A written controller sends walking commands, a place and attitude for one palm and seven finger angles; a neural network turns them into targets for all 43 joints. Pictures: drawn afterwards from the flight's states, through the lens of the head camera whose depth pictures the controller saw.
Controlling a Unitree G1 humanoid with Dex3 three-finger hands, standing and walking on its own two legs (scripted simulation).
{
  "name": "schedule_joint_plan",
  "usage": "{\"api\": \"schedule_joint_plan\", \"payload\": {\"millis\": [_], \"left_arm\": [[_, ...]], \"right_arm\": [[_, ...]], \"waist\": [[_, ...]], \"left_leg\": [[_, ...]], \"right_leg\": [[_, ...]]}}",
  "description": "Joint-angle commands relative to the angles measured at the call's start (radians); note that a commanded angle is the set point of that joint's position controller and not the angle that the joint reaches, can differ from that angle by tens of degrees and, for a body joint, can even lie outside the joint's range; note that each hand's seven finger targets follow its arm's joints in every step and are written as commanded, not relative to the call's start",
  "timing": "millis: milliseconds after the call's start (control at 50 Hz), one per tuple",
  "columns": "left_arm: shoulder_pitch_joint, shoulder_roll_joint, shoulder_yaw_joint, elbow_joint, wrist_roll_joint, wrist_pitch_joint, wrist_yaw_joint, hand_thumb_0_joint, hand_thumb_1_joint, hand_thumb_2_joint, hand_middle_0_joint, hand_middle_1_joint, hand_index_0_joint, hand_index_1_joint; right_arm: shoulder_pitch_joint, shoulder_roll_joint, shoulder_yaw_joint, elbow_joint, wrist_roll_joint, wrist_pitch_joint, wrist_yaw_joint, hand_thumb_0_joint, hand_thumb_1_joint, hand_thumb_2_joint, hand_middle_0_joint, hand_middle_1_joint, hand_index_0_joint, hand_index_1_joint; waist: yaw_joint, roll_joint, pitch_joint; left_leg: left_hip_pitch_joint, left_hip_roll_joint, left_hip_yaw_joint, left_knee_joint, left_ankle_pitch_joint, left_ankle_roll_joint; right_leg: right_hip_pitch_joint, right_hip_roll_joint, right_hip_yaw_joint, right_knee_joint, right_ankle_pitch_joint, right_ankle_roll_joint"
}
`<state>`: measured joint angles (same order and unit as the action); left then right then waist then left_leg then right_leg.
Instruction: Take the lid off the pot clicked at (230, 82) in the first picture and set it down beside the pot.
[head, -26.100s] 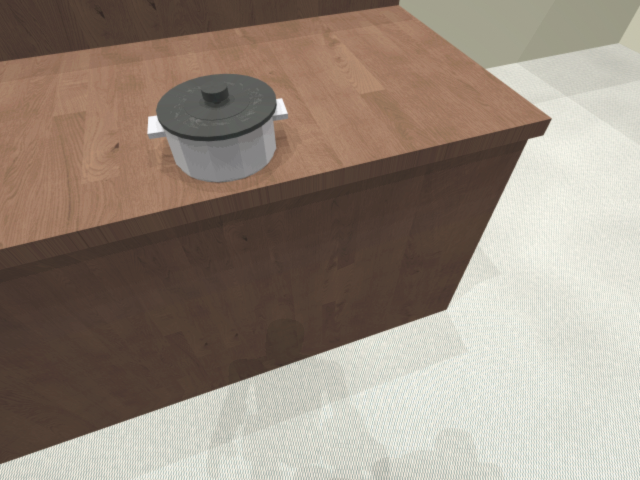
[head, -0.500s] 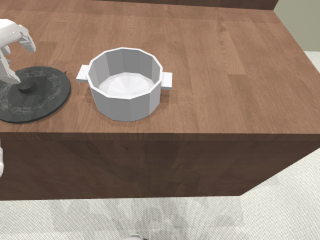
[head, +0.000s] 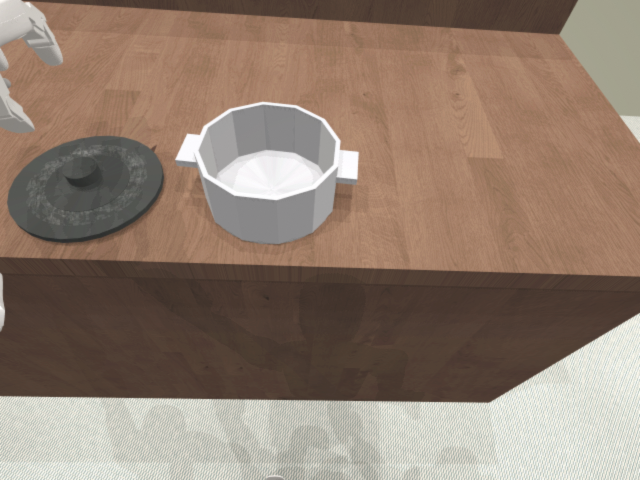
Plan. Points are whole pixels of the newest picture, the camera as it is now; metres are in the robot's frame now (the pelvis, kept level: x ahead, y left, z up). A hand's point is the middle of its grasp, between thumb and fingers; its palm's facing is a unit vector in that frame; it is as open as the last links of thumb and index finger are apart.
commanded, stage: raise the empty hand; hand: left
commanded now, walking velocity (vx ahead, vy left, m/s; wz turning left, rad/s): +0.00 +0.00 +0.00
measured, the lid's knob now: (82, 171) +0.49 +0.32 +0.08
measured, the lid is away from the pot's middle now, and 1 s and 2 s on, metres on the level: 0.25 0.25 0.25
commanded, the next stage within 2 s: draw the hand back to the body in 0.12 s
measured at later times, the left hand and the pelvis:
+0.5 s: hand (15, 84) +0.45 +0.31 +0.24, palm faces -0.18 -0.04 -0.98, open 11.0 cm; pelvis +0.00 +0.00 +0.00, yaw +0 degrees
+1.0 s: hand (49, 65) +0.40 +0.23 +0.29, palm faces +0.41 -0.89 -0.22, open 10.9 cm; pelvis +0.00 -0.03 +0.02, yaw -2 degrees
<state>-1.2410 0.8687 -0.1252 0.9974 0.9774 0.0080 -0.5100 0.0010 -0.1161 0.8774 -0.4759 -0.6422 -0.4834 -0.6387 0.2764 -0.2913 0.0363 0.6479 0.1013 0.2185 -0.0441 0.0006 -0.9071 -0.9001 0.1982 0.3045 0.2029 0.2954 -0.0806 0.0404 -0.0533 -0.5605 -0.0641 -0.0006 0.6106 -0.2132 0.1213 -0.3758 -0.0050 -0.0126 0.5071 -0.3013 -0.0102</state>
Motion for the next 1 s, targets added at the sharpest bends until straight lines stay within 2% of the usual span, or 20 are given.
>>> {"api": "schedule_joint_plan", "payload": {"millis": [0, 60, 200, 240, 260, 340, 400, 520, 600, 640, 680, 700, 720, 740, 780, 800, 860, 880, 920, 980], "left_arm": [[-0.561, 0.230, 0.055, -0.213, 0.000, 0.014, 0.034, 0.000, -0.124, 0.879, -0.465, -0.638, -0.465, -0.638], [-0.513, 0.148, 0.003, -0.126, -0.004, 0.036, 0.029, 0.000, -0.124, 0.879, -0.465, -0.638, -0.465, -0.638], [-0.600, 0.199, 0.037, -0.223, 0.012, 0.029, 0.040, 0.000, -0.124, 0.879, -0.465, -0.638, -0.465, -0.638], [-0.502, 0.187, 0.045, -0.141, 0.010, 0.034, 0.037, 0.000, -0.124, 0.879, -0.465, -0.638, -0.465, -0.638], [-0.475, 0.232, 0.086, -0.150, 0.008, 0.033, 0.040, 0.000, -0.124, 0.879, -0.465, -0.638, -0.465, -0.638], [-0.444, 0.183, 0.060, -0.253, 0.001, 0.040, 0.041, 0.000, -0.124, 0.879, -0.465, -0.638, -0.465, -0.638], [-0.401, 0.236, 0.115, -0.388, -0.014, 0.040, 0.044, 0.000, -0.124, 0.879, -0.465, -0.638, -0.465, -0.638], [-0.253, 0.243, 0.157, -0.457, -0.050, 0.073, 0.037, 0.000, -0.124, 0.879, -0.465, -0.638, -0.465, -0.638], [-0.188, 0.264, 0.189, -0.583, -0.067, 0.087, 0.040, 0.000, -0.124, 0.879, -0.465, -0.638, -0.465, -0.638], [-0.125, 0.246, 0.181, -0.541, -0.079, 0.097, 0.032, 0.000, -0.124, 0.879, -0.465, -0.638, -0.465, -0.638], [-0.137, 0.224, 0.159, -0.655, -0.100, 0.097, 0.034, 0.000, -0.124, 0.879, -0.465, -0.638, -0.465, -0.638], [-0.236, -0.065, 0.338, -0.817, -0.726, -0.043, 0.230, 0.000, -0.124, 0.879, -0.465, -0.638, -0.465, -0.638], [-0.036, -0.071, 0.314, -0.729, -0.778, -0.070, 0.333, 0.000, -0.124, 0.879, -0.465, -0.638, -0.465, -0.638], [0.042, -0.077, 0.366, -0.712, -0.867, -0.080, 0.403, 0.000, -0.124, 0.879, -0.465, -0.638, -0.465, -0.638], [0.091, -0.022, 0.438, -0.633, -0.949, -0.087, 0.489, 0.000, -0.124, 0.879, -0.465, -0.638, -0.465, -0.638], [0.038, -0.022, 0.442, -0.696, -0.969, -0.101, 0.516, 0.000, -0.124, 0.879, -0.465, -0.638, -0.465, -0.638], [0.027, -0.058, 0.456, -0.894, -0.999, -0.141, 0.569, 0.000, -0.047, 0.881, -0.445, -0.612, -0.445, -0.612], [0.051, -0.023, 0.494, -0.952, -0.999, -0.153, 0.584, 0.000, -0.022, 0.881, -0.439, -0.604, -0.439, -0.604], [0.216, -0.011, 0.563, -0.856, -1.013, -0.141, 0.603, 0.000, 0.030, 0.882, -0.426, -0.587, -0.426, -0.587], [0.263, -0.042, 0.553, -0.980, -1.028, -0.161, 0.603, 0.000, 0.106, 0.884, -0.406, -0.562, -0.406, -0.562]], "right_arm": [[0.031, -0.173, -0.059, -0.079, -0.003, -0.024, -0.012, 0.000, -0.900, -0.900, 0.200, 0.300, 0.200, 0.300], [0.035, -0.171, -0.059, -0.070, 0.000, -0.026, -0.011, 0.000, -0.900, -0.900, 0.200, 0.300, 0.200, 0.300], [0.023, -0.172, -0.059, -0.077, -0.008, -0.037, -0.009, 0.000, -0.900, -0.900, 0.200, 0.300, 0.200, 0.300], [0.028, -0.165, -0.058, -0.082, -0.007, -0.034, -0.011, 0.000, -0.900, -0.900, 0.200, 0.300, 0.200, 0.300], [0.022, -0.167, -0.058, -0.092, -0.006, -0.029, -0.009, 0.000, -0.900, -0.900, 0.200, 0.300, 0.200, 0.300], [-0.008, -0.158, -0.063, -0.118, -0.004, -0.018, 0.000, 0.000, -0.900, -0.900, 0.200, 0.300, 0.200, 0.300], [-0.033, -0.158, -0.063, -0.143, -0.003, -0.020, 0.007, 0.000, -0.900, -0.900, 0.200, 0.300, 0.200, 0.300], [-0.077, -0.154, -0.058, -0.163, 0.003, -0.018, 0.013, 0.000, -0.900, -0.900, 0.200, 0.300, 0.200, 0.300], [-0.114, -0.147, -0.052, -0.182, 0.001, -0.027, 0.017, 0.000, -0.900, -0.900, 0.200, 0.300, 0.200, 0.300], [-0.136, -0.144, -0.044, -0.184, 0.005, -0.026, 0.012, 0.000, -0.900, -0.900, 0.200, 0.300, 0.200, 0.300], [-0.163, -0.149, -0.047, -0.196, 0.006, -0.029, 0.015, 0.000, -0.900, -0.900, 0.200, 0.300, 0.200, 0.300], [-0.017, -0.065, -0.043, -0.275, 0.001, -0.121, 0.007, 0.000, -0.900, -0.900, 0.200, 0.300, 0.200, 0.300], [-0.075, -0.098, -0.022, -0.240, -0.010, -0.150, -0.009, 0.000, -0.900, -0.900, 0.200, 0.300, 0.200, 0.300], [-0.080, -0.104, -0.020, -0.236, -0.016, -0.167, -0.021, 0.000, -0.900, -0.900, 0.200, 0.300, 0.200, 0.300], [-0.086, -0.132, -0.014, -0.177, -0.025, -0.175, -0.035, 0.000, -0.900, -0.900, 0.200, 0.300, 0.200, 0.300], [-0.094, -0.130, -0.010, -0.171, -0.028, -0.185, -0.037, 0.000, -0.900, -0.900, 0.200, 0.300, 0.200, 0.300], [-0.140, -0.113, -0.009, -0.174, -0.037, -0.242, -0.031, 0.000, -0.900, -0.900, 0.200, 0.300, 0.200, 0.300], [-0.144, -0.120, -0.010, -0.166, -0.045, -0.254, -0.028, 0.000, -0.900, -0.900, 0.200, 0.300, 0.200, 0.300], [-0.134, -0.115, -0.009, -0.146, -0.055, -0.257, -0.023, 0.000, -0.900, -0.900, 0.200, 0.300, 0.200, 0.300], [-0.146, -0.118, -0.021, -0.155, -0.056, -0.276, -0.012, 0.000, -0.900, -0.900, 0.200, 0.300, 0.200, 0.300]], "waist": [[-0.018, 0.114, -0.414], [-0.022, 0.068, -0.332], [-0.012, 0.118, -0.424], [-0.010, 0.064, -0.377], [0.003, 0.050, -0.377], [0.004, 0.082, -0.382], [0.020, 0.129, -0.434], [0.034, 0.066, -0.384], [0.051, 0.089, -0.418], [0.051, 0.047, -0.342], [0.052, 0.097, -0.355], [0.016, 0.102, -0.334], [0.035, 0.076, -0.287], [0.044, 0.003, -0.260], [0.047, -0.065, -0.171], [0.045, -0.059, -0.185], [0.058, 0.174, -0.242], [0.067, 0.216, -0.243], [0.076, 0.133, -0.201], [0.077, 0.134, -0.226]], "left_leg": [[0.574, 0.056, -0.141, -0.081, 0.260, -0.071], [0.533, 0.058, -0.149, -0.102, 0.146, -0.071], [0.593, 0.057, -0.164, -0.095, 0.221, -0.083], [0.541, 0.050, -0.148, -0.099, 0.189, -0.074], [0.524, 0.048, -0.143, -0.104, 0.174, -0.072], [0.558, 0.051, -0.152, -0.104, 0.206, -0.074], [0.601, 0.055, -0.163, -0.098, 0.309, -0.081], [0.567, 0.054, -0.162, -0.118, 0.261, -0.068], [0.586, 0.050, -0.158, -0.112, 0.318, -0.068], [0.527, 0.047, -0.146, -0.133, 0.226, -0.061], [0.560, 0.051, -0.151, -0.132, 0.248, -0.067], [0.755, 0.141, -0.204, -0.177, 0.079, -0.111], [0.794, 0.184, -0.268, -0.233, -0.015, -0.117], [0.727, 0.174, -0.239, -0.263, -0.077, -0.100], [0.592, 0.149, -0.166, -0.270, -0.145, -0.077], [0.577, 0.146, -0.153, -0.284, -0.149, -0.081], [0.653, 0.152, -0.153, -0.298, -0.081, -0.110], [0.661, 0.150, -0.144, -0.284, -0.038, -0.109], [0.603, 0.143, -0.119, -0.283, 0.015, -0.111], [0.623, 0.138, -0.086, -0.267, 0.106, -0.107]], "right_leg": [[-0.170, 0.081, -0.049, -0.068, 0.072, -0.042], [-0.207, 0.079, -0.052, -0.068, 0.031, -0.041], [-0.186, 0.077, -0.041, -0.060, 0.054, -0.044], [-0.175, 0.077, -0.045, -0.062, 0.048, -0.043], [-0.149, 0.074, -0.042, -0.060, 0.049, -0.044], [-0.161, 0.077, -0.041, -0.060, 0.041, -0.045], [-0.130, 0.075, -0.036, -0.058, 0.067, -0.049], [-0.096, 0.073, -0.039, -0.070, 0.052, -0.046], [-0.052, 0.067, -0.036, -0.072, 0.083, -0.045], [-0.053, 0.066, -0.044, -0.082, 0.058, -0.043], [-0.048, 0.058, -0.041, -0.080, 0.066, -0.049], [-0.111, 0.050, -0.044, -0.114, 0.032, -0.066], [-0.118, 0.049, -0.013, -0.113, -0.030, -0.063], [-0.067, 0.050, -0.001, -0.128, -0.035, -0.061], [0.012, 0.051, 0.010, -0.166, 0.028, -0.057], [0.046, 0.050, 0.010, -0.178, 0.042, -0.052], [0.080, 0.053, 0.008, -0.167, 0.074, -0.057], [0.098, 0.049, 0.014, -0.171, 0.097, -0.059], [0.138, 0.057, 0.003, -0.188, 0.123, -0.058], [0.178, 0.053, -0.002, -0.191, 0.173, -0.053]]}}
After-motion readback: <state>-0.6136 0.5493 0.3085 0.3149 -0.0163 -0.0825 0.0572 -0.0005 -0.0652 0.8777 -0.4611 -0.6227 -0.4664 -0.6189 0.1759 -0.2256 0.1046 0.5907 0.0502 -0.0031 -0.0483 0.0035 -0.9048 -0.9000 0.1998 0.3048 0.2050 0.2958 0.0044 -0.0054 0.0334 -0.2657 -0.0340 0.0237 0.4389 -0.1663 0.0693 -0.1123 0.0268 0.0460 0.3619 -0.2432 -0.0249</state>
